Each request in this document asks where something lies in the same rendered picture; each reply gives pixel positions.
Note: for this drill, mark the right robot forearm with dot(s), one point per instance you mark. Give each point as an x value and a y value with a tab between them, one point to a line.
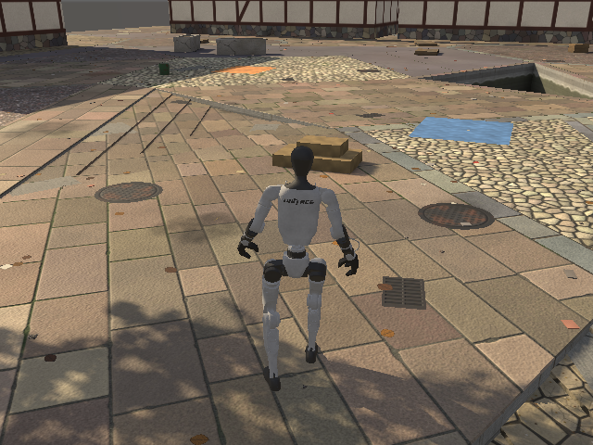
346	246

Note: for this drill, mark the robot right foot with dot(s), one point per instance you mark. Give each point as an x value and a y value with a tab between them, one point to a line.
311	355

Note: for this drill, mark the left robot hand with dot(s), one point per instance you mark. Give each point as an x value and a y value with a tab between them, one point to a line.
242	252

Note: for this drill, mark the left robot forearm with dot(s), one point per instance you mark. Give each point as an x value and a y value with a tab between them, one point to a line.
248	235

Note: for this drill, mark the robot right upper arm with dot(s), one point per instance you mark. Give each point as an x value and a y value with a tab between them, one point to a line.
328	197

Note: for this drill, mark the right robot hand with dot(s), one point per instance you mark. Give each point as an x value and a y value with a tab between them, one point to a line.
354	265

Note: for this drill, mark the right robot thigh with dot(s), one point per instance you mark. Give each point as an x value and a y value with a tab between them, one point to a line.
317	273

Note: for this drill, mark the robot left upper arm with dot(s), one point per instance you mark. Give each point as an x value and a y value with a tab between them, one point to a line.
270	193

